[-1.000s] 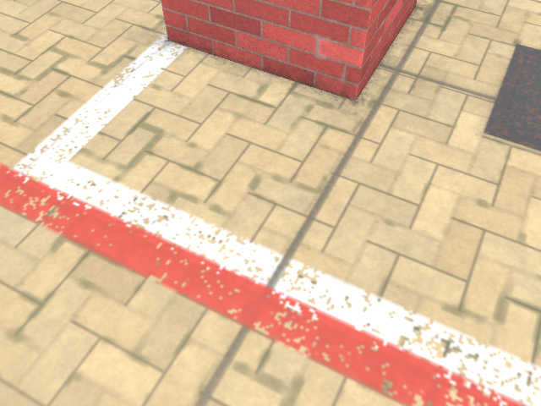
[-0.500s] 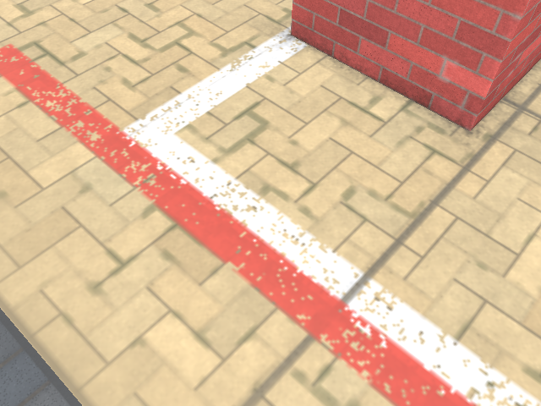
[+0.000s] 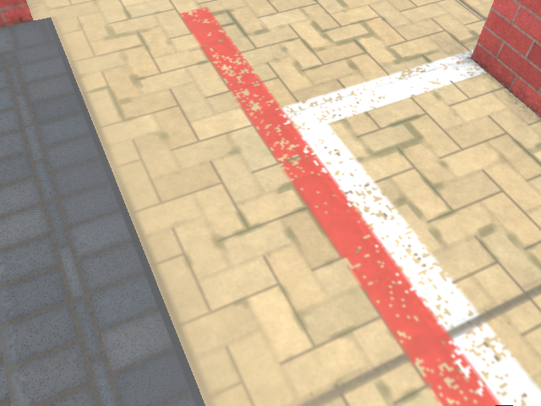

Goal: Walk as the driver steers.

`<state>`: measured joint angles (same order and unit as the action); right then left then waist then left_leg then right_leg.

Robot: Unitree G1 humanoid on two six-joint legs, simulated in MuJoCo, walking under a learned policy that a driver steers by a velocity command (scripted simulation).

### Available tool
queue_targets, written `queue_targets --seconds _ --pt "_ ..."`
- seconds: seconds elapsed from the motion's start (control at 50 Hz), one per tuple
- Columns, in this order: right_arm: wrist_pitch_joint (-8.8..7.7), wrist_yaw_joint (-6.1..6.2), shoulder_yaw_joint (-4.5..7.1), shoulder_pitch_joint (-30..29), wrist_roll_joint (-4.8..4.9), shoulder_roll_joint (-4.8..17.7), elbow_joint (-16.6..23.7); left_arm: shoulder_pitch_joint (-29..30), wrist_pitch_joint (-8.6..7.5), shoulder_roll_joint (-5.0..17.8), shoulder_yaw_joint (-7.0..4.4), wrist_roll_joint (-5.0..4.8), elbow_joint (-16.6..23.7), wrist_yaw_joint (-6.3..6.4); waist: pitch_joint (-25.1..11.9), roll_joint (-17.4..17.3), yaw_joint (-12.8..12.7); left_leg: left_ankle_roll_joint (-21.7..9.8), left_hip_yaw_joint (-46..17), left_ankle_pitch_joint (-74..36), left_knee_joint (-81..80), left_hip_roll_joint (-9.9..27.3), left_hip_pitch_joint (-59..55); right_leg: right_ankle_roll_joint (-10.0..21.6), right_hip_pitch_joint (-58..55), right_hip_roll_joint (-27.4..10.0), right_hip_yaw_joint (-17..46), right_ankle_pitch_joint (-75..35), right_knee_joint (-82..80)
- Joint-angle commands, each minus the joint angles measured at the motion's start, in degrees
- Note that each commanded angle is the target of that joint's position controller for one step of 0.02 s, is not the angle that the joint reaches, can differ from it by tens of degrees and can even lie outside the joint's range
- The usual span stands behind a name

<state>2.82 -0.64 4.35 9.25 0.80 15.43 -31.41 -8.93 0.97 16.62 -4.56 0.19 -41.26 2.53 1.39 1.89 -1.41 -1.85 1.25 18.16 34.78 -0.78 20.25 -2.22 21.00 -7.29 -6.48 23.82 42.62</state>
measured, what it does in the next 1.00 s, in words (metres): walks ahead: right foot, then left foot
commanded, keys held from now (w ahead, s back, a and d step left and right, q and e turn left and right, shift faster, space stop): w+q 0.06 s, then w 0.18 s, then w+e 0.44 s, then no key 0.32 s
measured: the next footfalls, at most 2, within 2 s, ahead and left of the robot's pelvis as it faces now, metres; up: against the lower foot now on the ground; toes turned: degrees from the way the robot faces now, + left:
right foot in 0.48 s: +0.20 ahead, -0.12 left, +0.00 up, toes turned +1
left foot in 0.94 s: +0.53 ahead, +0.02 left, +0.00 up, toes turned -10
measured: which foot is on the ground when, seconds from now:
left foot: down 0.00-0.50, up 0.52-0.92, down 0.94-1.00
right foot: up 0.00-0.46, down 0.48-0.96, up 0.98-1.00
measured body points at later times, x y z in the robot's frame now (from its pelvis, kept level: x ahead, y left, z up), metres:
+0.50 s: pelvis +0.12 -0.03 +0.01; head +0.13 -0.04 +0.46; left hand +0.29 +0.24 -0.07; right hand +0.21 -0.31 -0.11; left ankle +0.01 +0.10 -0.72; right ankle +0.16 -0.12 -0.73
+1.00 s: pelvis +0.35 -0.05 +0.00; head +0.40 -0.06 +0.44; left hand +0.42 +0.23 -0.12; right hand +0.56 -0.30 -0.07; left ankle +0.49 +0.03 -0.72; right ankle +0.18 -0.14 -0.67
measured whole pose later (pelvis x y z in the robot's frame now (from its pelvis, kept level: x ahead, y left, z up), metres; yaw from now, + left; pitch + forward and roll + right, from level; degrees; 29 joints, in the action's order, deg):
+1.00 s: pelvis +0.35 -0.05 +0.00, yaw -9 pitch +3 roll +1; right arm -6.3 -1.7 1.8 0.8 -1.6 13.8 -36.4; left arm -20.1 -1.1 16.2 -2.5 -0.3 -44.8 1.3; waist 3.0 0.5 -3.9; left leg -3.1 0.7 2.7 28.3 -3.4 28.2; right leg 0.2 12.3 6.4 9.4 32.0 53.5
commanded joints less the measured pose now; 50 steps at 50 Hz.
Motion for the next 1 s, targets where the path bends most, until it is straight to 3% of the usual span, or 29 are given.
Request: queue_targets --seconds 0.02,0.04,0.06,0.08,0.12,0.16,0.22,0.3,0.4,0.44,0.48,0.5,0.52,0.54,0.56,0.58,0.6,0.62,0.7,0.74,0.78,0.82,0.86,0.9,0.92,0.94,0.96,0.98,1.0 --pt "-2.59 0.45 4.10 11.00 -2.16 13.49 2.93 7.49 -2.39 6.15 -1.32 0.37 7.77 -0.21 -12.63 -14.71 7.60 -19.87 -35.28 -14.39 -16.51 22.50 -22.68 -0.63 25.53 5.53 9.31 13.15 27.32" --pt "-3.39 0.59 3.19 9.80 -1.58 11.44 1.90 8.08 -2.70 6.81 -1.70 -0.75 7.75 -0.65 -9.58 -11.87 5.93 -16.39 -32.43 2.88 -18.11 19.46 -20.75 0.88 27.61 4.30 10.52 7.29 27.55" --pt "-3.62 0.93 2.76 7.02 -0.50 10.15 2.04 7.17 -2.80 6.71 -2.06 -0.62 6.65 -0.73 -6.70 -8.15 4.27 -13.03 -29.89 13.70 -19.25 16.80 -16.97 1.58 27.45 3.11 10.56 1.72 25.26" --pt "-3.68 1.19 2.08 4.39 0.05 8.99 2.27 5.86 -2.73 7.15 -2.27 -0.13 6.02 -0.78 -4.74 -9.66 2.96 -11.43 -27.87 16.09 -20.74 15.13 -14.04 1.43 26.47 2.88 10.13 -2.64 22.69" --pt "-4.12 1.54 1.29 3.30 -0.99 7.55 2.15 2.79 -3.43 6.06 -2.10 0.08 4.46 -1.52 -4.40 -11.72 1.27 -10.05 -23.68 13.90 -22.75 11.79 -9.80 0.99 21.50 3.86 8.08 -9.69 21.15" --pt "-5.06 1.59 1.08 4.70 -1.37 6.96 1.02 2.34 -4.39 5.01 -1.63 0.05 3.24 -1.93 -4.16 -10.20 1.62 -9.62 -21.01 8.39 -23.29 10.84 -9.67 0.85 19.85 4.05 7.56 -14.20 15.96" --pt "-5.92 1.42 1.44 6.70 -0.88 8.18 -0.76 5.24 -5.21 3.39 -0.63 -0.13 3.50 -2.34 -3.00 -10.60 3.16 -9.52 -18.88 4.06 -23.63 10.78 -9.58 0.79 16.50 4.46 7.47 -16.91 4.40" --pt "-6.42 0.68 1.78 8.11 -0.43 9.92 -2.49 6.73 -5.43 4.09 -0.09 -1.15 3.77 -3.27 -1.67 -10.64 4.80 -10.38 -18.95 5.15 -23.81 13.31 -9.83 1.64 13.62 4.25 7.07 -15.80 -3.29" --pt "-6.42 -0.19 1.79 9.93 -0.17 10.22 -4.45 7.58 -5.60 4.03 0.75 -1.80 5.19 -4.66 0.21 -8.87 5.99 -10.64 -18.19 6.25 -22.10 15.59 -11.99 5.05 11.95 4.22 5.86 -9.64 -7.08" --pt "-6.11 -0.13 1.81 9.06 0.16 10.17 -4.81 5.05 -5.84 3.76 0.97 -1.56 4.73 -5.00 -0.04 -7.87 4.11 -9.35 -15.46 3.89 -19.26 14.85 -10.70 6.78 6.22 5.33 4.02 -10.63 -11.03" --pt "-6.06 0.32 1.14 7.66 -0.41 8.50 -4.49 -4.54 -5.73 5.93 -0.20 -1.43 1.82 -4.55 -3.81 -6.00 -0.53 -6.25 -10.15 -7.41 -9.35 11.19 -5.25 8.59 -8.65 7.59 3.95 -10.79 -12.42" --pt "-6.46 0.62 0.14 5.20 -1.15 5.55 -2.67 -12.90 -5.78 10.66 -1.63 -1.46 0.53 -4.00 -7.57 2.94 -3.78 -2.04 -2.69 -12.11 9.43 5.59 2.32 12.13 -19.17 -0.86 16.97 -10.41 -17.19" --pt "-8.02 0.91 -0.35 5.74 -1.54 4.23 0.70 -16.96 -5.66 16.53 -2.98 -1.30 0.50 -4.13 -10.38 18.35 -3.35 3.15 0.37 7.94 28.46 -3.23 24.48 22.02 -33.11 -11.04 44.40 -1.64 -25.48" --pt "-9.20 0.66 0.23 3.50 -0.11 7.69 0.61 -17.51 -5.77 12.39 -1.94 -1.47 1.22 -4.33 -9.28 11.78 -5.08 2.92 -5.88 11.92 36.60 -0.93 33.14 23.31 -35.76 -12.67 49.61 6.18 -28.60" --pt "-9.95 0.11 0.41 1.35 0.83 8.64 0.92 -15.24 -5.67 9.94 -1.19 -0.91 2.10 -4.05 -5.66 7.55 -4.60 2.00 -6.45 6.98 38.37 1.53 36.27 21.82 -33.27 -11.27 44.26 4.62 -28.27" --pt "-10.26 0.03 0.03 0.36 0.17 7.51 0.64 -13.17 -5.38 8.62 -0.77 -0.42 3.23 -3.74 -4.24 2.72 -3.63 1.81 -6.08 2.54 36.80 3.26 34.72 20.39 -29.24 -8.91 38.89 0.13 -28.02" --pt "-10.48 0.06 0.05 -0.34 -1.11 7.06 0.82 -11.14 -5.01 7.59 -0.33 -0.29 3.83 -3.48 -2.63 0.16 -2.27 2.07 -6.07 -0.94 32.85 4.49 32.61 19.39 -24.83 -7.22 35.47 -5.50 -28.59" --pt "-10.38 0.10 0.23 -0.37 -1.78 6.79 0.80 -9.89 -4.87 6.71 0.18 -0.09 4.12 -3.13 -2.15 0.70 -0.71 2.43 -6.05 -3.41 29.92 5.23 28.97 18.46 -21.08 -5.26 32.34 -10.02 -29.62" --pt "-9.34 0.24 -0.43 -2.29 -1.90 4.77 0.04 -9.31 -4.62 7.28 0.18 -0.65 3.07 -1.79 -0.77 1.96 0.83 5.17 -2.89 -10.09 18.84 3.46 23.28 16.78 -14.37 -0.96 22.90 -29.54 -30.36" --pt "-9.44 0.04 -1.27 -6.54 -1.91 2.68 0.32 -10.00 -4.13 7.70 0.00 -0.84 1.84 -1.04 -0.27 2.36 -0.38 5.40 -1.09 -17.17 8.46 1.29 16.88 13.72 -10.69 2.22 16.99 -42.17 -28.13" --pt "-9.65 -0.65 -1.60 -10.65 -1.48 1.73 0.80 -13.83 -3.51 7.68 -0.07 -1.14 -0.03 -0.48 -1.45 3.32 -2.56 4.95 -0.19 -23.75 1.31 -0.68 12.29 11.34 -10.95 2.78 16.01 -45.38 -26.20" --pt "-9.75 -1.39 -1.35 -12.57 -1.04 2.39 0.80 -15.78 -3.07 7.48 -0.05 -1.34 -1.11 -0.15 -1.96 3.77 -3.35 3.73 -1.07 -26.82 -2.93 -1.46 10.28 10.47 -13.26 1.48 17.68 -44.29 -24.62" --pt "-9.89 -1.82 -0.73 -12.54 -1.24 3.66 0.53 -15.52 -2.75 7.27 -0.11 -1.22 -1.39 0.01 -2.53 3.87 -2.66 1.88 -2.30 -25.62 -6.27 -1.59 8.89 9.76 -16.71 0.17 19.82 -43.88 -21.37" --pt "-10.15 -1.64 0.27 -7.70 -1.73 5.69 -1.10 -13.22 -2.63 7.86 -0.43 -0.81 -0.67 0.00 -4.81 4.93 0.16 -0.47 -2.28 -23.12 -8.28 -2.20 3.72 9.18 -19.51 -0.05 21.17 -51.14 -15.38" --pt "-10.46 -1.33 0.62 -3.41 -2.17 6.36 -2.36 -11.43 -2.67 7.68 -0.38 -0.97 -0.01 -0.23 -6.94 4.26 2.90 -1.93 -1.20 -28.77 -12.58 -1.80 -2.70 7.91 -19.53 1.84 19.89 -54.20 -10.00" --pt "-10.76 -0.87 0.96 2.51 -3.12 8.49 -3.10 -10.60 -2.90 5.90 0.24 -0.22 1.53 -0.62 -13.65 1.57 5.25 -5.37 -6.79 -44.52 -9.32 5.15 -17.41 6.24 -13.23 4.42 19.41 -45.35 0.24" --pt "-10.06 -0.32 0.97 6.66 -4.41 10.86 -3.41 -18.31 -3.29 1.88 1.53 0.61 0.79 -0.97 -22.49 -12.26 3.39 -16.43 -23.18 -68.71 -3.92 21.33 -37.33 1.52 2.71 11.54 17.31 -9.49 21.33" --pt "-9.25 -0.69 -0.15 8.79 -2.67 5.50 -5.49 -24.42 -3.16 3.67 1.79 -0.17 -1.76 -1.68 -30.58 -16.29 2.89 -21.75 -33.80 -64.17 -5.07 26.33 -41.82 -0.19 7.50 12.99 19.77 16.46 29.08" --pt "-8.28 -0.66 -0.30 5.04 -1.02 4.70 -4.26 -20.85 -2.31 8.52 0.35 -1.02 -1.66 -1.82 -24.31 -9.30 3.40 -19.10 -30.49 -50.19 -7.62 23.25 -34.77 -1.04 9.66 10.02 19.53 14.43 32.67"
